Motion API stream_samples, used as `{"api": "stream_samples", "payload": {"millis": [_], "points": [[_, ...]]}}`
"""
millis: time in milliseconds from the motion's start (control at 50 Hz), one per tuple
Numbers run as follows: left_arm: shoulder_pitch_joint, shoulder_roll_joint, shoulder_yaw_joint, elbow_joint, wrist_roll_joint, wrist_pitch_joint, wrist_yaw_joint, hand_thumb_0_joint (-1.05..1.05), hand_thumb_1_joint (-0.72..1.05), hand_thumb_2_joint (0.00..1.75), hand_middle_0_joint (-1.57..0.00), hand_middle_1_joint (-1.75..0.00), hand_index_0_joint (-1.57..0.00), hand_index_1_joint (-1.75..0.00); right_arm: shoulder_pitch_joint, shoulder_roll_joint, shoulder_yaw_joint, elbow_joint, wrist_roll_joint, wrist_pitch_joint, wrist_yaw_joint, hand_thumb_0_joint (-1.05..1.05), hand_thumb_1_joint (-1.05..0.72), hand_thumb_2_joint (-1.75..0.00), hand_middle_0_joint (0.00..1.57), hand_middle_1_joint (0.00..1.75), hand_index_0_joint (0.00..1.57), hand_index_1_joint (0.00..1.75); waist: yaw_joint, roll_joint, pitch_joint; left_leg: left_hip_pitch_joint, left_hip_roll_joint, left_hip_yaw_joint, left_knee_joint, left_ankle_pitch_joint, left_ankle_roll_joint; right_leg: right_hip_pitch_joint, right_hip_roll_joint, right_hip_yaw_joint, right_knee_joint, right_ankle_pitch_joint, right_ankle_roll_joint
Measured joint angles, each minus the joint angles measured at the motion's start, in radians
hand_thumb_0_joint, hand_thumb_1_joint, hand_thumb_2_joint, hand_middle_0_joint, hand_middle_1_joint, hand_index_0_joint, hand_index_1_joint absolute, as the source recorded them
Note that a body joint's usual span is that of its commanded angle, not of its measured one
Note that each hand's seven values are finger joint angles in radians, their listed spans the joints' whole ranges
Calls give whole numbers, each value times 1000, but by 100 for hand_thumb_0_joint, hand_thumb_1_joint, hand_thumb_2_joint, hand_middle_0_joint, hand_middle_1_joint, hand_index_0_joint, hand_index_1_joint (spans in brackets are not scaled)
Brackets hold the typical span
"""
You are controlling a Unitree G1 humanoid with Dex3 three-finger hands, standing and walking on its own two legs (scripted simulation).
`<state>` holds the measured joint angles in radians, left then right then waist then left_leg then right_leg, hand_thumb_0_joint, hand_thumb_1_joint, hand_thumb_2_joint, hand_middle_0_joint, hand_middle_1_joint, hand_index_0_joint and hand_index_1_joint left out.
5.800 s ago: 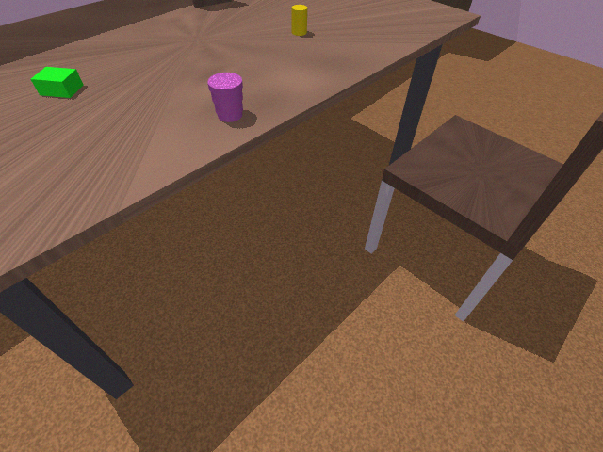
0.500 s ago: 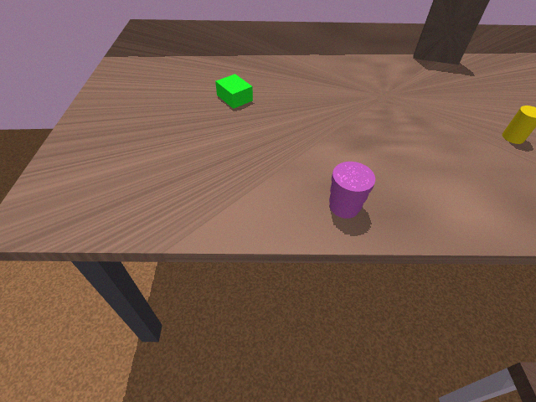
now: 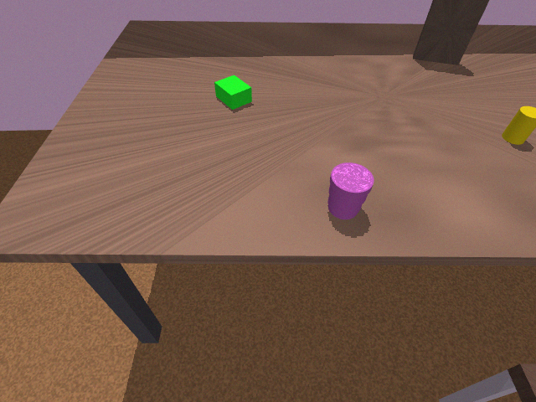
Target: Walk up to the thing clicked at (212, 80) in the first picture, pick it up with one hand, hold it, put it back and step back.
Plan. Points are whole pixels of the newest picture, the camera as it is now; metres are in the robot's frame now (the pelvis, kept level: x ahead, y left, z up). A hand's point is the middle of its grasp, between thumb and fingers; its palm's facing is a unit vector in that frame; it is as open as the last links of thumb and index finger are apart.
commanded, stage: stand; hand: right
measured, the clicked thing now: (347, 193) +0.47 -0.16 +0.01
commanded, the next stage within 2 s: rise first in 0.82 s
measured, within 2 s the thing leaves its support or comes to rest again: neither
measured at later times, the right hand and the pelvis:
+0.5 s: hand out of the picture +0.07 -0.25 -0.16, palm faces -0.03 +0.94 -0.34, open 7.4 cm; pelvis +0.00 +0.00 +0.00, yaw +0 degrees
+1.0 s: hand out of the picture +0.09 -0.25 -0.16, palm faces +0.03 +0.94 -0.33, open 7.8 cm; pelvis +0.00 +0.00 +0.00, yaw +0 degrees
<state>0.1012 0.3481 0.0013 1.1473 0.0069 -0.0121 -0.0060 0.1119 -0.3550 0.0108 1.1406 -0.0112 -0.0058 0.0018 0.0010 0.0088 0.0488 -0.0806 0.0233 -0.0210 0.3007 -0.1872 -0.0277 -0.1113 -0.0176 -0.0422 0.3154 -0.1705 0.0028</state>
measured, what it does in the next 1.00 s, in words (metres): stands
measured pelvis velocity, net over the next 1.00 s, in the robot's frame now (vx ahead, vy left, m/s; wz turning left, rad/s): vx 0.00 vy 0.00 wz -0.01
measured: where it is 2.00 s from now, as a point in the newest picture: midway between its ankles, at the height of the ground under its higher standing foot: outside the picture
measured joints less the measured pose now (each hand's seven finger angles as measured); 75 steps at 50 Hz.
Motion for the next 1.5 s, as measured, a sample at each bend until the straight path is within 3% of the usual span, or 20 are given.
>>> {"api": "stream_samples", "payload": {"millis": [940,980,1020,1080,1160,1220,1340,1500], "points": [[10,4,-2,-10,2,0,2,1,90,89,-20,-30,-20,-30,10,2,-1,-10,-2,2,0,0,-91,-90,20,30,20,29,0,-3,2,4,3,7,0,-4,1,4,3,7,-6,2,0],[20,-1,2,-79,-40,-13,17,1,88,87,-18,-28,-18,-28,16,10,-2,-78,39,-1,-16,0,-89,-88,18,28,18,27,0,-6,9,-33,1,8,41,-19,2,-34,1,9,37,-14,-1],[8,-16,16,-142,-70,-51,33,1,84,82,-15,-24,-15,-24,-4,27,-15,-142,69,-43,-32,1,-84,-83,16,24,15,23,-7,-7,36,-61,0,9,78,-31,3,-63,0,10,73,-25,-1],[-24,-39,50,-218,-85,-67,56,1,72,70,-12,-18,-11,-18,-56,52,-64,-194,81,-69,-55,1,-72,-71,12,17,12,17,-5,-6,41,-110,2,17,118,-43,4,-113,1,20,108,-30,0],[-58,-66,85,-253,-62,-75,68,1,53,51,-8,-11,-7,-12,-70,61,-126,-289,64,-83,-67,0,-50,-50,9,11,9,11,-10,-2,4,-152,-1,18,138,-50,8,-154,-2,21,125,-35,3],[-26,-81,100,-305,-51,-64,69,1,38,38,-6,-9,-6,-9,-15,57,-149,-387,61,-76,-71,0,-32,-38,8,9,7,8,-12,-6,-33,-141,-3,22,123,-51,10,-147,-4,25,116,-38,6],[80,-106,78,-433,-57,-38,74,0,8,20,-5,-6,-5,-5,119,55,-153,-573,71,-55,-76,0,1,-20,6,6,6,6,-17,-25,-68,-99,-5,27,107,-63,12,-109,-5,29,107,-54,8],[153,-127,57,-584,-46,-51,87,0,-31,9,-5,-5,-5,-5,202,61,-172,-807,65,-62,-84,-1,38,-8,5,6,5,5,-30,-34,-41,-56,2,32,110,-79,13,-61,1,34,92,-57,10]]}}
